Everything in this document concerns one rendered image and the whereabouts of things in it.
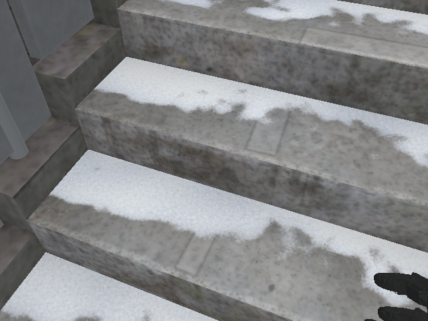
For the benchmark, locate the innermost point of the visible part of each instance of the right robot hand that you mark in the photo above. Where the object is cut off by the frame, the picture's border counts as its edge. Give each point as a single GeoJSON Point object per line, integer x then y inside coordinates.
{"type": "Point", "coordinates": [414, 286]}

